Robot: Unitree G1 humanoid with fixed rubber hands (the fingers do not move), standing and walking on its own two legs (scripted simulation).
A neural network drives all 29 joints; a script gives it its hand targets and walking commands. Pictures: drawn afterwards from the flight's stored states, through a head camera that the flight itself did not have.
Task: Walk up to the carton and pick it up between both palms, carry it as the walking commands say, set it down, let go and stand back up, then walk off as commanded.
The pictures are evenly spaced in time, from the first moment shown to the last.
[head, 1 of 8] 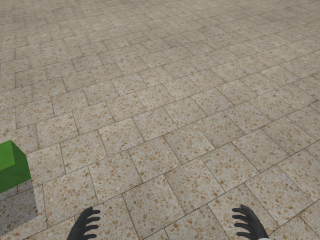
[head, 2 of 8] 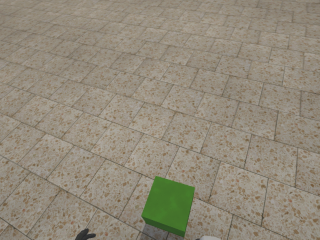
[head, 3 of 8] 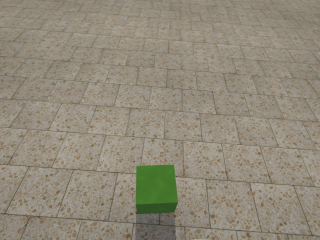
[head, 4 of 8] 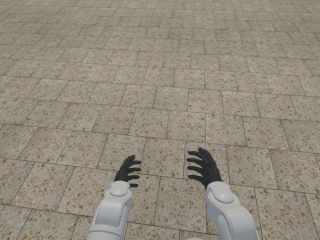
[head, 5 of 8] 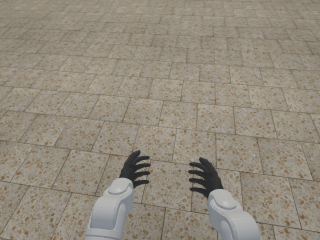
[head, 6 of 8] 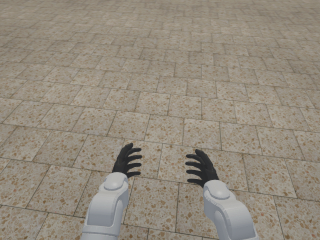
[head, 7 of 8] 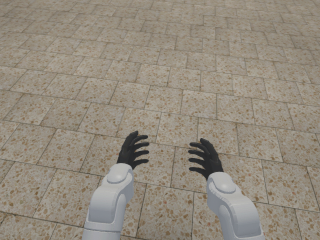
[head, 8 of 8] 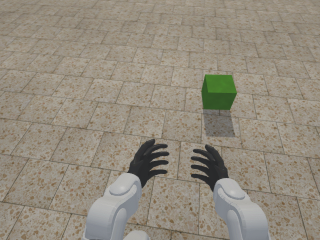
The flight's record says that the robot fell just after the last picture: no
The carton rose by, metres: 0.00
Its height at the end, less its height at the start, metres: +0.00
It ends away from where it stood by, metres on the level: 0.00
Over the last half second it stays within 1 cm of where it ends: yes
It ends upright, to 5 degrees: yes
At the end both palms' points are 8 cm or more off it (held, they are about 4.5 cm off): yes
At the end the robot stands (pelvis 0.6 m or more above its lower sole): yes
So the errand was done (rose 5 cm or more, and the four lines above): no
